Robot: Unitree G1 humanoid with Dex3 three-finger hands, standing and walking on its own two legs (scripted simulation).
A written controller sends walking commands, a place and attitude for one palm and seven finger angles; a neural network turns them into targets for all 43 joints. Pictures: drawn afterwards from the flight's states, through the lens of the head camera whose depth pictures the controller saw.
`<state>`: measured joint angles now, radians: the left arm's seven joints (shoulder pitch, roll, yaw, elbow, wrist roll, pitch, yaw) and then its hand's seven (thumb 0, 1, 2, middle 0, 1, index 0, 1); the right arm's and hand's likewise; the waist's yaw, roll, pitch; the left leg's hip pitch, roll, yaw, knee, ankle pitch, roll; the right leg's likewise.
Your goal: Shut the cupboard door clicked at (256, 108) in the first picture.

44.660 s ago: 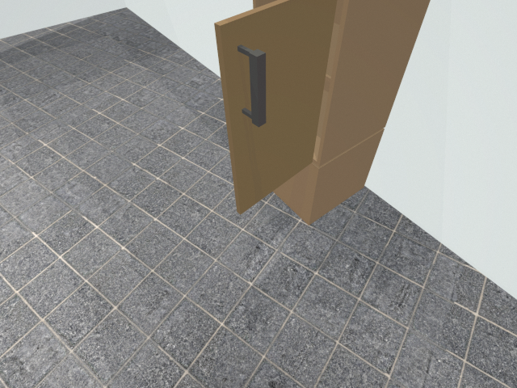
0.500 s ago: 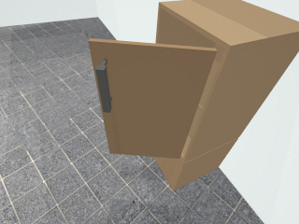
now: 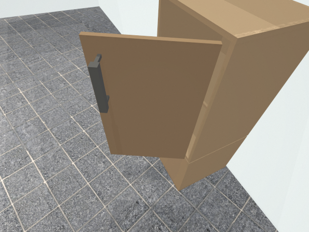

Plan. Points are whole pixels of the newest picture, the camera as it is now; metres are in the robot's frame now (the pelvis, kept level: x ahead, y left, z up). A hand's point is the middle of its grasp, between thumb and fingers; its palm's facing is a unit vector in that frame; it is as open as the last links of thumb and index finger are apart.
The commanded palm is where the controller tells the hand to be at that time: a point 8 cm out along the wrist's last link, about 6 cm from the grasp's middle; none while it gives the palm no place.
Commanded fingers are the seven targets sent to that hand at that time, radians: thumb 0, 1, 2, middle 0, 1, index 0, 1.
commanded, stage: come to a stop and stand still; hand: left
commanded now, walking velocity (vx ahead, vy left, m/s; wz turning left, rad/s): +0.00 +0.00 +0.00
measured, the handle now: (101, 84) +0.47 +0.20 +0.12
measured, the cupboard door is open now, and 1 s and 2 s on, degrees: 60 60 60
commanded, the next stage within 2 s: look again from close up in 0.42 s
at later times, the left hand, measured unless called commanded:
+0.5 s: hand out of the picture +0.02 +0.22 -0.16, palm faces -0.02 -0.97 -0.25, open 7.3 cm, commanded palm none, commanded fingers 0.00 0.90 0.90 -0.20 -0.30 -0.20 -0.30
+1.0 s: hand out of the picture +0.06 +0.19 -0.17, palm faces -0.02 -0.97 -0.23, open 7.3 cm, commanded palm none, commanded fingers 0.00 0.90 0.90 -0.20 -0.30 -0.20 -0.30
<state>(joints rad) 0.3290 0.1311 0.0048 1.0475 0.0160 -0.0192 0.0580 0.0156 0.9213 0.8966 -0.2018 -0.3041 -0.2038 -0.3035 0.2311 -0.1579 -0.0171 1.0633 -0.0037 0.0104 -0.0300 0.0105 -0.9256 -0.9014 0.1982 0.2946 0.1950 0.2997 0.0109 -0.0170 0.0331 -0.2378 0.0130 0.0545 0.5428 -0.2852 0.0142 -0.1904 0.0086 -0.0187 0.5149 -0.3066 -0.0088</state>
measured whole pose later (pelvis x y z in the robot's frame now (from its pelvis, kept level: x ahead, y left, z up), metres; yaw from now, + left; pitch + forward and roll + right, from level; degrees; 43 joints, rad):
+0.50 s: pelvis -0.01 +0.02 +0.00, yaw -1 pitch +0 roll +1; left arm 0.27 0.20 -0.01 1.04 0.01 -0.01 0.02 0.01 0.91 0.90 -0.20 -0.30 -0.20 -0.30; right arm 0.27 -0.20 0.02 1.04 -0.02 -0.01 0.00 0.00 -0.91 -0.90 0.20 0.29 0.20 0.30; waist 0.00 0.02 0.03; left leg -0.22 -0.04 0.09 0.45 -0.23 0.05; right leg -0.22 -0.04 0.02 0.50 -0.29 0.02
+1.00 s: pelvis +0.03 +0.00 +0.01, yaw -1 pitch +0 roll +1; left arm 0.22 0.20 -0.01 1.09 0.01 -0.02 0.03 0.01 0.91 0.90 -0.20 -0.30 -0.20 -0.30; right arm 0.19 -0.19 0.02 1.11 -0.01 -0.03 -0.02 0.00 -0.91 -0.90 0.20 0.29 0.20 0.30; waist 0.00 -0.01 0.03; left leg -0.16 0.00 0.08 0.43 -0.27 0.02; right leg -0.15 -0.01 0.01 0.47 -0.32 -0.01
